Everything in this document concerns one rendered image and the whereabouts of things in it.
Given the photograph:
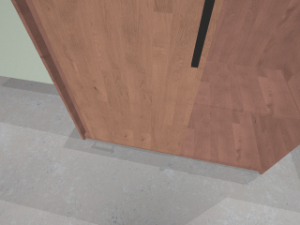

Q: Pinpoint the handle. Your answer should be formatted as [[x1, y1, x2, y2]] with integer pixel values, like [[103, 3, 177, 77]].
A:
[[191, 0, 216, 68]]

